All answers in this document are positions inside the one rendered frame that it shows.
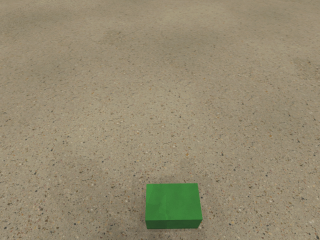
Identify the carton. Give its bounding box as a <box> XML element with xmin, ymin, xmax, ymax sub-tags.
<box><xmin>145</xmin><ymin>183</ymin><xmax>203</xmax><ymax>229</ymax></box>

